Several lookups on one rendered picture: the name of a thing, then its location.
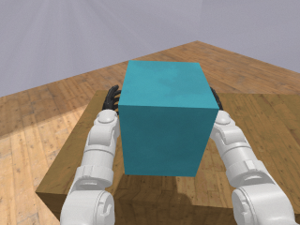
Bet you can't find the right robot forearm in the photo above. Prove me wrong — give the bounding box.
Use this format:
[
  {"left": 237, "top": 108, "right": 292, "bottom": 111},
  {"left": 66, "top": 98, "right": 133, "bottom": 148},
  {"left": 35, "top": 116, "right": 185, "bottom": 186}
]
[{"left": 209, "top": 110, "right": 295, "bottom": 219}]

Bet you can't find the right robot hand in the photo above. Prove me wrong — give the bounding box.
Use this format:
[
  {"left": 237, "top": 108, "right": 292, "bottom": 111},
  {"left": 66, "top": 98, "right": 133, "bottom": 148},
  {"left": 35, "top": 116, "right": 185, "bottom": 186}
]
[{"left": 210, "top": 86, "right": 224, "bottom": 111}]

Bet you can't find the carton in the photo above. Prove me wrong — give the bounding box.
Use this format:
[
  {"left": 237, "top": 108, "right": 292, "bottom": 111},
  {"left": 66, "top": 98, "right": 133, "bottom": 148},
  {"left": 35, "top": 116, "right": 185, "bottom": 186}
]
[{"left": 118, "top": 60, "right": 219, "bottom": 177}]

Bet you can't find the robot right upper arm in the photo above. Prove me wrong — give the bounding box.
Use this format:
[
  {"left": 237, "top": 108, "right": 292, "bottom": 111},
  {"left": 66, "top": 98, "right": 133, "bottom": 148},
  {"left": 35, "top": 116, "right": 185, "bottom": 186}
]
[{"left": 232, "top": 183, "right": 300, "bottom": 225}]

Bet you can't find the left robot hand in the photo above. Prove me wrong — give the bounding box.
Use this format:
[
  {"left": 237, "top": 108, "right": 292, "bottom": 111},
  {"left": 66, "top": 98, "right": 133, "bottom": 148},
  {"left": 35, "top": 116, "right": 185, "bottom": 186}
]
[{"left": 102, "top": 84, "right": 122, "bottom": 115}]

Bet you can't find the left robot forearm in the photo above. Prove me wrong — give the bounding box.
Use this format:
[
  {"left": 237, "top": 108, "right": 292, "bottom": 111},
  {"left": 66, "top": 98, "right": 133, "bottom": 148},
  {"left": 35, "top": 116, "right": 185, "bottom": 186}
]
[{"left": 60, "top": 109, "right": 120, "bottom": 225}]

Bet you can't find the robot left upper arm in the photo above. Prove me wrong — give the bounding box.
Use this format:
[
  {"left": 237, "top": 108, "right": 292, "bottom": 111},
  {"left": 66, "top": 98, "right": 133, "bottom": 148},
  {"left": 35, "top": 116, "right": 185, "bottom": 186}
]
[{"left": 60, "top": 190, "right": 115, "bottom": 225}]

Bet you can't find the pedestal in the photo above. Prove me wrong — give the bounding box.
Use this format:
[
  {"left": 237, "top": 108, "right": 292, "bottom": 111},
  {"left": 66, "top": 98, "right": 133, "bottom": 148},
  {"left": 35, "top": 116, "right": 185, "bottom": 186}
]
[{"left": 35, "top": 90, "right": 300, "bottom": 225}]

